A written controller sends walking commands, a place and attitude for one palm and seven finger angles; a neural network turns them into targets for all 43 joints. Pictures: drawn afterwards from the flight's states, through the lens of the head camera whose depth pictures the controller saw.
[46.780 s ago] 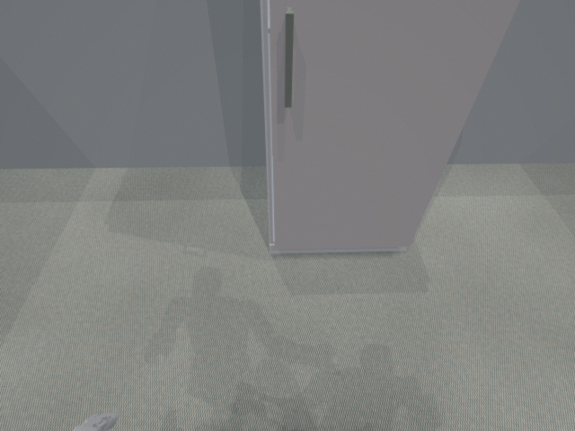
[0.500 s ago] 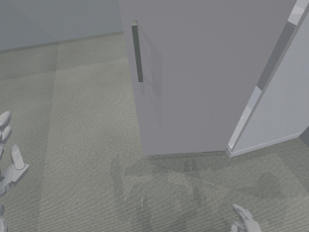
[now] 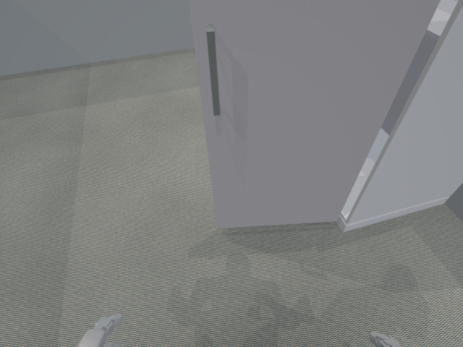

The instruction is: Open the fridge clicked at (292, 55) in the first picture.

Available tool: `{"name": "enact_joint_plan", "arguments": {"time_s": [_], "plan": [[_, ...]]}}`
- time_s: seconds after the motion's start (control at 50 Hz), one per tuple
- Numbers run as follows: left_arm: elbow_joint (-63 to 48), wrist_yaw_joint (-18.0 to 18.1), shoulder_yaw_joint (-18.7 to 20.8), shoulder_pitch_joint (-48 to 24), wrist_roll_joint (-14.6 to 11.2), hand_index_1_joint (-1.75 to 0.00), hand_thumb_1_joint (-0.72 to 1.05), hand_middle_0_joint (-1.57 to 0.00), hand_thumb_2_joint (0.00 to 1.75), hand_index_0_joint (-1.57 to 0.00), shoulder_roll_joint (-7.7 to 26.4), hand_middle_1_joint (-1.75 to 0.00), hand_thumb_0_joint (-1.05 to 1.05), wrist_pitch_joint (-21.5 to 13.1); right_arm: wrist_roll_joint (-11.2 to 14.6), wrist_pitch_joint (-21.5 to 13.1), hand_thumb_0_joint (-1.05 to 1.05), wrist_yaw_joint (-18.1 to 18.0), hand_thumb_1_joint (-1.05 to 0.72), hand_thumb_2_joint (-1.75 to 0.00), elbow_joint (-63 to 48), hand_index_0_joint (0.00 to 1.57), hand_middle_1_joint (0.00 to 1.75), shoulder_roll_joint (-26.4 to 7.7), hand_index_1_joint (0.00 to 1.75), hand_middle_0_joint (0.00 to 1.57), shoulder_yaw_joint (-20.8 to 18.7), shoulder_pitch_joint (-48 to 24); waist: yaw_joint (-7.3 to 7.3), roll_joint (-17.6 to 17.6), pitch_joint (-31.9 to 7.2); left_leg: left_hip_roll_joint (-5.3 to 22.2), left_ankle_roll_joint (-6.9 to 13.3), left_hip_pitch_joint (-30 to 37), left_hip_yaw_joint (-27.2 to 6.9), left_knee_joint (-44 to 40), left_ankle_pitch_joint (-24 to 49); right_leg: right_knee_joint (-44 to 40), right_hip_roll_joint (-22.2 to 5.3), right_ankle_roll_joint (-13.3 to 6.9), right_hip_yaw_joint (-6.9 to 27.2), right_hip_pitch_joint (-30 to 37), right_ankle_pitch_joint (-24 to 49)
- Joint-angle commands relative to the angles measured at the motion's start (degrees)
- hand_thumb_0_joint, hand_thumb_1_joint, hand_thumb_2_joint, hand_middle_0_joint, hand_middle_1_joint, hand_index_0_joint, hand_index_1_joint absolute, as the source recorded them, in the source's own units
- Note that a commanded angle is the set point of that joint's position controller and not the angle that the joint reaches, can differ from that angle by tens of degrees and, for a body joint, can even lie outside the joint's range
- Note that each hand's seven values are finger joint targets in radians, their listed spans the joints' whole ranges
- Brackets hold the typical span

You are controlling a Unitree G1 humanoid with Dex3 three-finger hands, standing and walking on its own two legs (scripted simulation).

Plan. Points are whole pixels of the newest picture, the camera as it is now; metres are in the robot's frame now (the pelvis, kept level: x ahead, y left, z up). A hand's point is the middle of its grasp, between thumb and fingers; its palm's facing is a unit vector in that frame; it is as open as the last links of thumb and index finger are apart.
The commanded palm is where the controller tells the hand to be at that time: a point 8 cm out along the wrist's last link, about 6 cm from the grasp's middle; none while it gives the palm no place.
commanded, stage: let the arm hang, fingers relaxed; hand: left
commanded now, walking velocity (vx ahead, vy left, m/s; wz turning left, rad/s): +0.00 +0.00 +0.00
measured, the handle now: (213, 73) +0.71 +0.08 +0.13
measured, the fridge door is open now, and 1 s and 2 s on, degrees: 77 77 77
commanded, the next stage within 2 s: look to check the result in 0.84 s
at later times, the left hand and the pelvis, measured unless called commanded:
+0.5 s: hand out of the picture -0.03 +0.22 -0.16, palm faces +0.02 -0.97 -0.23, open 7.3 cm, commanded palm none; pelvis -0.02 +0.02 +0.01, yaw +0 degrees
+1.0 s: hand out of the picture -0.01 +0.20 -0.16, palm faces +0.01 -0.99 -0.17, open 7.3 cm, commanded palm none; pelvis -0.01 +0.03 +0.02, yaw -1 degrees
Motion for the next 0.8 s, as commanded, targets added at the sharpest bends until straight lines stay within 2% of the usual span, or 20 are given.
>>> {"name": "enact_joint_plan", "arguments": {"time_s": [0.0, 0.06, 0.14, 0.18, 0.2, 0.22, 0.26, 0.36, 0.5, 0.6, 0.66, 0.74, 0.78], "plan": [[1.8, 1.1, 2.5, -2.1, -0.2, -0.30, 0.90, -0.20, 0.90, -0.20, 9.9, -0.30, 0.00, -2.4, -0.5, -0.5, 0.00, -0.6, -0.90, -0.90, -2.1, 0.20, 0.30, -6.2, 0.30, 0.20, -1.7, -2.1, 0.70, 0.7, -0.9, 5.8, 2.7, 5.1, -6.8, -7.3, 13.0, -12.3, -6.0, -0.5, 8.0, -0.1, 11.7], [8.7, 1.0, 2.1, -0.4, -0.6, -0.30, 0.90, -0.20, 0.90, -0.20, 7.8, -0.30, 0.00, -2.5, -0.3, -0.1, 0.00, -1.0, -0.90, -0.90, 1.8, 0.20, 0.30, -3.1, 0.30, 0.20, -1.2, -1.0, 0.44, 6.2, -1.1, 5.1, 2.1, 5.6, -6.0, -8.4, 8.1, -15.6, -6.4, -1.1, 9.3, 1.4, 8.9], [15.2, 1.0, 2.1, 1.6, -0.8, -0.30, 0.90, -0.20, 0.90, -0.20, 5.1, -0.30, 0.00, -2.4, -0.2, 0.3, 0.00, -1.7, -0.90, -0.90, 5.9, 0.20, 0.30, -0.8, 0.30, 0.20, -1.0, 2.1, 0.20, 8.4, -0.6, 5.6, 2.0, 5.5, -6.2, -9.7, 3.4, -18.4, -5.9, -1.5, 8.7, 1.9, 5.3], [17.6, 1.0, 2.0, 2.3, -0.8, -0.30, 0.90, -0.20, 0.90, -0.20, 4.2, -0.30, 0.00, -2.4, -0.1, 0.4, 0.00, -1.8, -0.90, -0.90, 7.3, 0.20, 0.30, -0.1, 0.30, 0.20, -1.1, 3.3, 0.08, 6.9, 0.4, 5.7, 2.0, 4.9, -6.5, -10.6, 1.5, -19.2, -5.7, -1.6, 8.5, 1.5, 3.8], [18.4, 1.1, 2.0, 2.5, -0.7, -0.30, 0.90, -0.20, 0.90, -0.20, 4.1, -0.30, 0.00, -2.4, 0.0, 0.5, 0.00, -1.9, -0.90, -0.90, 7.6, 0.20, 0.30, -0.5, 0.30, 0.20, -1.3, 3.9, 0.14, 3.7, 0.8, 5.9, 2.1, 5.5, -6.6, -10.5, 1.4, -19.8, -5.4, -1.5, 8.1, 1.0, 3.1], [19.4, 1.0, 1.9, 2.5, -0.7, -0.30, 0.90, -0.20, 0.90, -0.20, 3.2, -0.30, 0.00, -2.4, 0.0, 0.4, 0.00, -2.0, -0.90, -0.90, 8.5, 0.20, 0.30, 0.0, 0.30, 0.20, -1.3, 4.8, -0.12, 2.2, 1.2, 6.0, 2.1, 5.3, -6.6, -11.0, 1.3, -19.8, -5.4, -1.5, 7.8, 0.7, 3.2], [21.0, 1.1, 1.7, 3.0, -0.7, -0.30, 0.90, -0.20, 0.90, -0.20, 2.2, -0.30, 0.00, -2.4, 0.0, 0.6, 0.00, -2.0, -0.90, -0.90, 9.5, 0.20, 0.30, 0.4, 0.30, 0.20, -1.4, 5.7, -0.15, 0.3, 2.7, 6.0, 2.2, 5.2, -6.8, -11.7, 0.1, -20.2, -5.3, -1.4, 7.5, -0.5, 1.7], [23.5, 1.5, 1.6, 4.6, -0.7, -0.30, 0.90, -0.20, 0.90, -0.20, 0.8, -0.30, 0.00, -2.5, 0.0, 0.2, 0.00, -2.1, -0.90, -0.90, 11.8, 0.20, 0.30, 1.7, 0.30, 0.20, -1.3, 7.2, 0.33, -2.5, 2.3, 6.3, 2.5, 5.5, -7.0, -13.1, 2.9, -18.5, -4.8, -0.8, 6.0, 0.6, 5.1], [24.4, 1.8, 1.7, 5.6, -0.5, -0.30, 0.90, -0.20, 0.90, -0.20, -0.1, -0.30, 0.00, -2.4, -0.1, 0.1, 0.00, -1.9, -0.90, -0.90, 13.5, 0.20, 0.30, 3.0, 0.30, 0.20, -1.3, 7.4, 1.01, -2.1, 4.6, 6.5, 2.9, 3.7, -7.8, -16.0, 0.5, -17.2, -4.1, -0.2, 5.3, 0.7, 4.7], [24.2, 1.9, 1.9, 5.5, -0.4, -0.30, 0.90, -0.20, 0.90, -0.20, 0.0, -0.30, 0.00, -2.6, -0.1, -0.3, 0.00, -1.9, -0.90, -0.90, 14.0, 0.20, 0.30, 3.5, 0.30, 0.20, -1.3, 7.4, 1.12, -1.1, 2.8, 6.3, 3.0, 4.5, -7.5, -16.4, 3.0, -16.6, -4.4, 0.1, 5.5, 2.3, 7.1], [24.2, 1.9, 1.9, 4.9, -0.5, -0.30, 0.90, -0.20, 0.90, -0.20, -0.5, -0.30, 0.00, -2.7, -0.1, -0.3, 0.00, -1.9, -0.90, -0.90, 14.1, 0.20, 0.30, 4.0, 0.30, 0.20, -1.2, 7.0, 0.92, -0.2, 3.9, 6.0, 2.8, 4.5, -7.1, -16.6, 2.6, -17.0, -4.6, 0.1, 5.9, 1.6, 7.1], [24.1, 1.9, 1.9, 4.8, -0.5, -0.30, 0.90, -0.20, 0.90, -0.20, -0.7, -0.30, 0.00, -2.9, -0.1, -0.4, 0.00, -1.8, -0.90, -0.90, 14.3, 0.20, 0.30, 4.4, 0.30, 0.20, -1.3, 7.1, 0.74, -0.9, 3.8, 5.7, 2.5, 5.1, -6.3, -15.9, 3.4, -17.7, -4.9, 0.1, 6.2, 1.3, 7.5], [24.2, 1.9, 1.9, 4.5, -0.5, -0.30, 0.90, -0.20, 0.90, -0.20, -0.9, -0.30, 0.00, -2.9, -0.1, -0.3, 0.00, -1.9, -0.90, -0.90, 14.3, 0.20, 0.30, 4.3, 0.30, 0.20, -1.3, 7.2, 0.48, 0.2, 3.7, 5.8, 2.5, 5.6, -6.4, -15.9, 3.8, -17.6, -4.8, 0.1, 6.2, 1.2, 7.8]]}}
